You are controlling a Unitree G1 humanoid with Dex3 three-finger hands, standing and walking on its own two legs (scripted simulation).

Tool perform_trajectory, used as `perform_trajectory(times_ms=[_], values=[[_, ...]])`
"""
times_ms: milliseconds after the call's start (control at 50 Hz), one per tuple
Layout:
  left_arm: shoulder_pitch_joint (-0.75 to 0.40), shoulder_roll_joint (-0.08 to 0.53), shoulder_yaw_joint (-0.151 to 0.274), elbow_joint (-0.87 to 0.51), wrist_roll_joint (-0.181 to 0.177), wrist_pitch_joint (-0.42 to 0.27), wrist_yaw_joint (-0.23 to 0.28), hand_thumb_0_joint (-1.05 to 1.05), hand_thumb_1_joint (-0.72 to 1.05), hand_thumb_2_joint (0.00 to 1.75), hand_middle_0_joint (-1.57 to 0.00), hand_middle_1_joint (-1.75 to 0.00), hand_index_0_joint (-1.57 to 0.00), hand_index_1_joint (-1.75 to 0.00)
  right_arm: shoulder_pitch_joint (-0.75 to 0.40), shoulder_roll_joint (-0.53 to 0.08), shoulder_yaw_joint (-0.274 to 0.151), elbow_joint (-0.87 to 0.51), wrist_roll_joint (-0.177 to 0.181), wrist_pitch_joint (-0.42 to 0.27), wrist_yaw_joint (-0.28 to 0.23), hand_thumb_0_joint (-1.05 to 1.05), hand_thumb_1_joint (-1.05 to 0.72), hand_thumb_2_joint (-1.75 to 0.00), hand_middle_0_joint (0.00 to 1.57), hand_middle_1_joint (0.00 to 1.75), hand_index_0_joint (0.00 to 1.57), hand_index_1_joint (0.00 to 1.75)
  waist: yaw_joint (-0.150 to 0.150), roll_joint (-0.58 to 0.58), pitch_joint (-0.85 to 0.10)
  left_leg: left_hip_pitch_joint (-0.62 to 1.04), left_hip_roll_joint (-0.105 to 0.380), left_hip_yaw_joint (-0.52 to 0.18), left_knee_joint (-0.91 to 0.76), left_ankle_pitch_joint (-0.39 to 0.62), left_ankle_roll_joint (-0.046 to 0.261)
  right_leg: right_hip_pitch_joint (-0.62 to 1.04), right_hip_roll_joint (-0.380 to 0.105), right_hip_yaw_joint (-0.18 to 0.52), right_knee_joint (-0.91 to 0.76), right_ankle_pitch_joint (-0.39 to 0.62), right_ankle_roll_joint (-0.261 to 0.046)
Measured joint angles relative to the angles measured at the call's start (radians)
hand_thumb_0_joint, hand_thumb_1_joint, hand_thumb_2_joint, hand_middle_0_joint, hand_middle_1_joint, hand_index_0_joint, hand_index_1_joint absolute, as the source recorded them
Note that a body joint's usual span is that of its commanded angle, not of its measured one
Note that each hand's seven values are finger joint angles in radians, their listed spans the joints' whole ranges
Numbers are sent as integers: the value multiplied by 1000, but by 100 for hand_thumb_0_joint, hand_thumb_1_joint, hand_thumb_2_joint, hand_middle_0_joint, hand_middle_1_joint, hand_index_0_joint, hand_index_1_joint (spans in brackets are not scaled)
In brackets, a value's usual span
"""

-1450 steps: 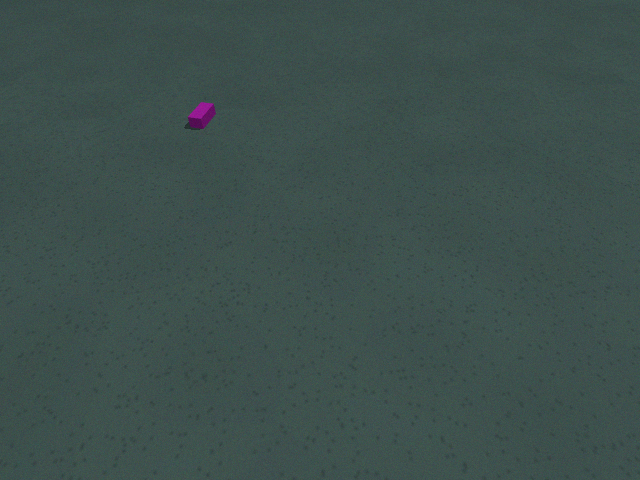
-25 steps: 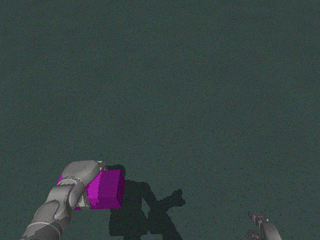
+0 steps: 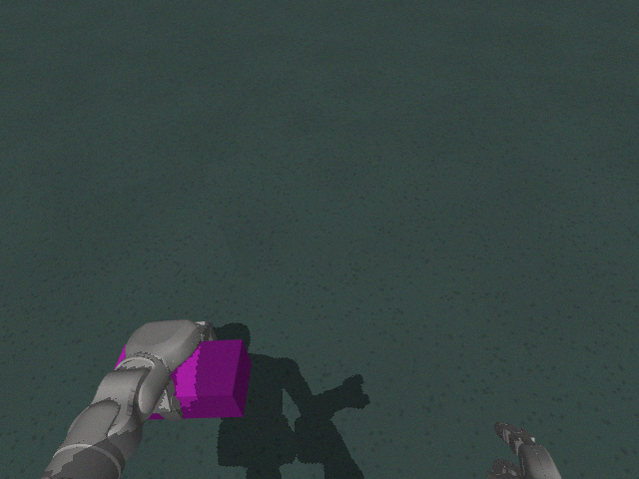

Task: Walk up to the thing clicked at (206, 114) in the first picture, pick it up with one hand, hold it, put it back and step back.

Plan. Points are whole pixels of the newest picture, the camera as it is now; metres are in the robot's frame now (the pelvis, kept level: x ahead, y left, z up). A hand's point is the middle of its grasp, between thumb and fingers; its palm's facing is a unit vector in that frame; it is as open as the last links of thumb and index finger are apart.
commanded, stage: hold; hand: left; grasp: from above
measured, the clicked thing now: (182, 379) +0.29 +0.22 -0.08
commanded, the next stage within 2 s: crouch in 0.06 s
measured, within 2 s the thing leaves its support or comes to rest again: neither
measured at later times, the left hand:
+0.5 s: hand (180, 386) +0.29 +0.23 -0.09, palm faces -0.50 -0.02 -0.87, open 11.0 cm
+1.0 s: hand (215, 391) +0.37 +0.25 -0.33, palm faces -0.43 +0.05 -0.90, open 11.0 cm
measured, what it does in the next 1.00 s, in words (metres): lowers itself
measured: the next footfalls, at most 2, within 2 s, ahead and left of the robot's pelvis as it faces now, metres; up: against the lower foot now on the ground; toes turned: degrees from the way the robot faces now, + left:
none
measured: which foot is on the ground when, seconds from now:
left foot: down 0.00-1.00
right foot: down 0.00-1.00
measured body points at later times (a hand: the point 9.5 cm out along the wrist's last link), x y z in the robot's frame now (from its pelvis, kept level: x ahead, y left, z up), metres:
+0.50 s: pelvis +0.00 +0.00 -0.01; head +0.04 -0.01 +0.43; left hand +0.31 +0.23 -0.04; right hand +0.14 -0.26 -0.13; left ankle +0.02 +0.11 -0.74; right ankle +0.02 -0.13 -0.74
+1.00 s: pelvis -0.06 +0.01 -0.21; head +0.12 +0.02 +0.20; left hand +0.38 +0.24 -0.28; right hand -0.02 -0.28 -0.33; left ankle +0.02 +0.11 -0.74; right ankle +0.02 -0.13 -0.74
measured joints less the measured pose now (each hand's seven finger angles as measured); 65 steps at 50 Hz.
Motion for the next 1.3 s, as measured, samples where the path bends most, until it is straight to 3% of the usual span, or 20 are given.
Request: perform_trajectory(times_ms=[140,260,360,440,620,740,900,1060,1180,1300], values=[[-13,-8,8,10,9,16,36,0,-10,53,-58,-63,-62,-59,-4,3,-4,9,0,1,3,1,-90,-89,20,29,20,29,3,1,-4,2,-1,0,-1,-4,0,2,-1,0,-1,-4,0],[-22,-2,8,27,8,28,18,0,-10,53,-57,-64,-61,-60,-7,6,-7,9,0,6,8,1,-90,-89,20,30,20,29,-1,0,-7,5,-1,-2,-4,-6,0,5,-1,-2,-4,-7,0],[-10,-3,21,52,10,-2,26,0,-11,55,-56,-66,-60,-62,-3,6,-7,-2,-1,12,10,1,-89,-89,20,30,20,30,-11,-9,-7,-9,-1,-5,5,-10,-1,-8,-1,-5,6,-13,-2],[-27,-7,35,119,40,-48,80,0,-11,55,-56,-66,-60,-62,-6,4,-6,-7,-12,17,16,1,-89,-89,20,30,20,30,-20,-24,-7,-78,-2,-13,62,-29,-4,-72,-1,-14,62,-34,-3],[-181,5,58,336,182,-103,284,0,-12,55,-56,-67,-60,-64,5,-16,-40,-1,-54,3,57,1,-89,-89,20,30,20,30,-41,-42,-84,-497,8,-37,438,-162,-9,-472,12,-40,411,-160,-3],[-332,25,92,494,217,-90,374,0,-11,55,-55,-68,-58,-65,31,-28,-57,14,-74,-13,71,0,-89,-89,20,30,20,29,-78,-40,-139,-811,10,-45,716,-250,-6,-781,16,-50,682,-246,0],[-464,60,147,584,213,-70,392,0,-8,53,-54,-67,-57,-64,78,-15,-58,38,-92,-44,64,0,-89,-89,20,30,20,29,-129,-18,-182,-1170,9,-45,1012,-325,5,-1135,18,-54,972,-321,6],[-540,115,212,636,226,-83,373,0,-8,52,-55,-65,-59,-62,89,12,-34,41,-109,-62,75,1,-89,-89,20,30,20,29,-168,0,-194,-1439,6,-50,1236,-371,11,-1397,17,-61,1192,-370,10],[-591,166,243,670,235,-121,363,0,-9,53,-56,-64,-60,-60,67,22,-10,39,-123,-83,98,0,-89,-89,20,30,20,29,-182,-4,-186,-1603,3,-63,1370,-395,11,-1551,16,-77,1320,-398,12],[-619,205,275,673,268,-161,382,0,-10,53,-58,-63,-62,-58,34,17,5,41,-145,-99,126,0,-89,-89,20,30,20,29,-189,-22,-180,-1728,-3,-81,1485,-426,8,-1665,13,-96,1427,-433,11]])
